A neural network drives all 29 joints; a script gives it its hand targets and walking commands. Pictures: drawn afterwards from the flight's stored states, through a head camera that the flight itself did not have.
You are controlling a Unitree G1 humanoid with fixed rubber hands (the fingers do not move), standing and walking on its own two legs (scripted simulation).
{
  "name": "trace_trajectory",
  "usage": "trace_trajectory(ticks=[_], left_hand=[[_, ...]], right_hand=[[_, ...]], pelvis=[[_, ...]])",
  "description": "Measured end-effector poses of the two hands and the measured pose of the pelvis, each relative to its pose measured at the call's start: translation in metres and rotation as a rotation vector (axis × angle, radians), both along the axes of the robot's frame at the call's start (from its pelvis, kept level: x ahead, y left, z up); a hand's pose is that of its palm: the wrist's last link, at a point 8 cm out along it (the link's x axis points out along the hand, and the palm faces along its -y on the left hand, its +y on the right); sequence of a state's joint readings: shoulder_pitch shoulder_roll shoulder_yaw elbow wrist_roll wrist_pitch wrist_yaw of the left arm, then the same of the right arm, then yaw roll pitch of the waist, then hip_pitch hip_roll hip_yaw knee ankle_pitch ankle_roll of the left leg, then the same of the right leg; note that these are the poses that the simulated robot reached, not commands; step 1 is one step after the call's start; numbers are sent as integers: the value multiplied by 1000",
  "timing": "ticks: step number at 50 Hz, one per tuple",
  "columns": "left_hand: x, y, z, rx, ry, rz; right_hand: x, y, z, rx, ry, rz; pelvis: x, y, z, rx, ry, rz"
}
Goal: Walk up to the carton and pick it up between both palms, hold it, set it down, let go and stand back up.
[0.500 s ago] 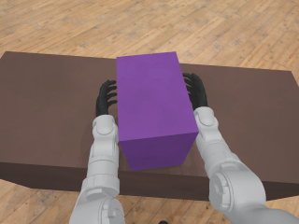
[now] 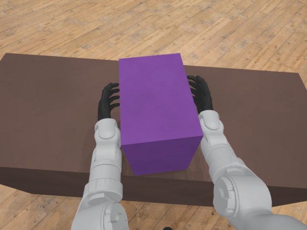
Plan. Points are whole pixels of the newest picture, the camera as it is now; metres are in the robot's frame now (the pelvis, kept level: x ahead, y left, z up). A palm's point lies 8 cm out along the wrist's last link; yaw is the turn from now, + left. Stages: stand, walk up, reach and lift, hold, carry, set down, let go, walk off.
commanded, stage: set down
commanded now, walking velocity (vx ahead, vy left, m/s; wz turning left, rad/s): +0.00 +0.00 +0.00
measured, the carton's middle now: (155, 118) +0.40 +0.00 -0.01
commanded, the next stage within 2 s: none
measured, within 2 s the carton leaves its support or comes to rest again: neither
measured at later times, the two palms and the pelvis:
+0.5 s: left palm (105, 121) +0.38 +0.14 +0.01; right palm (206, 102) +0.43 -0.14 +0.03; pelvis +0.00 +0.00 +0.00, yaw +0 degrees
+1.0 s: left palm (99, 143) +0.32 +0.15 +0.00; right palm (227, 128) +0.36 -0.20 +0.01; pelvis -0.03 -0.01 +0.00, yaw +0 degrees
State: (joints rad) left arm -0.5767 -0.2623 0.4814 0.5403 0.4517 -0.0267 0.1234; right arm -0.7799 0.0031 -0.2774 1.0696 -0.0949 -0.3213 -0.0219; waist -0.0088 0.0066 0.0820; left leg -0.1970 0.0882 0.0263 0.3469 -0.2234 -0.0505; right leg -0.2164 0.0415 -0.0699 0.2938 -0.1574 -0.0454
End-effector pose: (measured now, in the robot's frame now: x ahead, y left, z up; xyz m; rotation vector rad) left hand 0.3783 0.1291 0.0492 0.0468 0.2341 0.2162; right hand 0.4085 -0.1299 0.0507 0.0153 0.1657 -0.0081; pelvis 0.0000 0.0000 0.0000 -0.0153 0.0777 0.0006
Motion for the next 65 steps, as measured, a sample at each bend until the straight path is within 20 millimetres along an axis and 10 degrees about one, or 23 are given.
trace_trajectory(ticks=[31,65], left_hand=[[-4,9,-31,-26,30,22],[-100,20,-47,-30,29,48]], right_hand=[[17,-22,-17,-125,91,66],[-97,-81,-55,-117,147,66]], pelvis=[[-6,-4,-2,5,134,-4],[-43,-10,-3,14,80,-6]])
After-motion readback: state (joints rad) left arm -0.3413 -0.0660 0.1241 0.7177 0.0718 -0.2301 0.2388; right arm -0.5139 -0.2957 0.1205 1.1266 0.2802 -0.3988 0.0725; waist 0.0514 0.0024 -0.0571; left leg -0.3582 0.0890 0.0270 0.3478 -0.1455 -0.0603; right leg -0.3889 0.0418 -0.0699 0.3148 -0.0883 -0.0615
